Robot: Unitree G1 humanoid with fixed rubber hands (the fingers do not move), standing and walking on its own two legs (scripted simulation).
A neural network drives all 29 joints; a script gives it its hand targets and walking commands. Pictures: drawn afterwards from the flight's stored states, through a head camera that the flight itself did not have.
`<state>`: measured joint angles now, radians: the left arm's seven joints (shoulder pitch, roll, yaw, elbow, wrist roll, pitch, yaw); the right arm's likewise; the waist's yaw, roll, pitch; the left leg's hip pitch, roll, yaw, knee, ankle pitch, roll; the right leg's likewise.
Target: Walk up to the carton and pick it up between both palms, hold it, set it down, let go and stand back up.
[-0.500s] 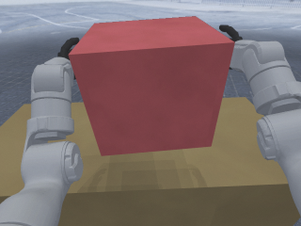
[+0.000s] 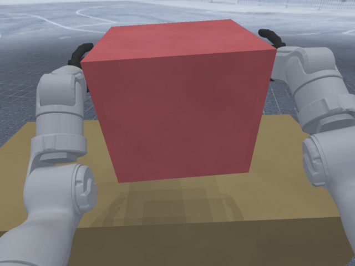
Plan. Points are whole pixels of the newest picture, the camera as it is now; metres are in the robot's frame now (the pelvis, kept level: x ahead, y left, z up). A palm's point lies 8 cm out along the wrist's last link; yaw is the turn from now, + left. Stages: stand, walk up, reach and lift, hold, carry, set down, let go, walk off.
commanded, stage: hold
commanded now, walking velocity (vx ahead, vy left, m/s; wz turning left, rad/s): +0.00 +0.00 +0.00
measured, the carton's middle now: (177, 96) +0.41 +0.00 +0.26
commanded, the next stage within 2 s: none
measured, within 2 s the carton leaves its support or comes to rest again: neither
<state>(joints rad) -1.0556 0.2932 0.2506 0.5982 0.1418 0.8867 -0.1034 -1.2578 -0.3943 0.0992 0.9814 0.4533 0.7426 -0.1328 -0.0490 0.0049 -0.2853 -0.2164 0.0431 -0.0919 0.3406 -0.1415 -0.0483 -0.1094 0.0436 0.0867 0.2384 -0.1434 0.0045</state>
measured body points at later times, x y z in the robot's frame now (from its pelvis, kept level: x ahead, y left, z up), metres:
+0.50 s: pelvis +0.00 +0.00 +0.00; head -0.11 +0.01 +0.44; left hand +0.37 +0.20 +0.34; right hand +0.37 -0.19 +0.35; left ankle +0.03 +0.15 -0.75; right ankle -0.01 -0.13 -0.75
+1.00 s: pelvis +0.00 +0.00 +0.00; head -0.10 +0.01 +0.44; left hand +0.38 +0.20 +0.33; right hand +0.37 -0.20 +0.34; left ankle +0.03 +0.15 -0.75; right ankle -0.01 -0.13 -0.75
